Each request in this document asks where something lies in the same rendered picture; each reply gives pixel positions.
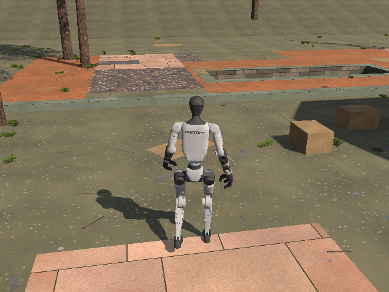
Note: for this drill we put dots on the left robot upper arm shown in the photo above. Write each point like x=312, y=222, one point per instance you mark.
x=177, y=126

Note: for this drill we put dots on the robot left forearm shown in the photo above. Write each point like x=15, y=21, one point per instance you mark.
x=168, y=156

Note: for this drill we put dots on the robot left hand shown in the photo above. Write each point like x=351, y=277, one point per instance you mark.
x=167, y=167

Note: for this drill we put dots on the robot head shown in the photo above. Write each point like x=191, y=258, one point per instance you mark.
x=196, y=104

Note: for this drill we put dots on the robot right forearm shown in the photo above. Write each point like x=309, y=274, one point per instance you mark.
x=225, y=164

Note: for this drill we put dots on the robot left foot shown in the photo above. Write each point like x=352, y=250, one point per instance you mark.
x=177, y=243

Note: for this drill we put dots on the right robot upper arm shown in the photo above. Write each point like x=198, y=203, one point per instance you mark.
x=214, y=128

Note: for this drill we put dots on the robot right hand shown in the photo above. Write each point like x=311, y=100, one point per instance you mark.
x=229, y=179

